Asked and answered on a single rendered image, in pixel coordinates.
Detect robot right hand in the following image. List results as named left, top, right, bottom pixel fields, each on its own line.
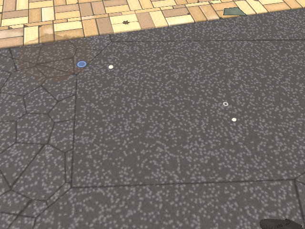
left=259, top=219, right=303, bottom=229

